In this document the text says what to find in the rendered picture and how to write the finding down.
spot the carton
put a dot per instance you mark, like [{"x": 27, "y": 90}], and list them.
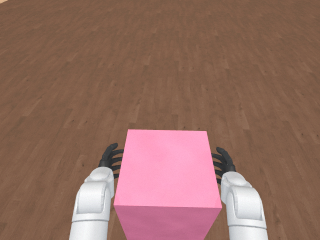
[{"x": 167, "y": 187}]

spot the robot left forearm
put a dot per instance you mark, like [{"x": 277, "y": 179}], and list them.
[{"x": 92, "y": 206}]

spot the left robot hand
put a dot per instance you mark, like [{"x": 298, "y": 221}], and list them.
[{"x": 107, "y": 159}]

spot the robot right forearm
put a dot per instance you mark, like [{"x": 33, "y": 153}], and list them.
[{"x": 244, "y": 208}]

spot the right robot hand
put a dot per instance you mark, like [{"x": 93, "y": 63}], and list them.
[{"x": 226, "y": 165}]

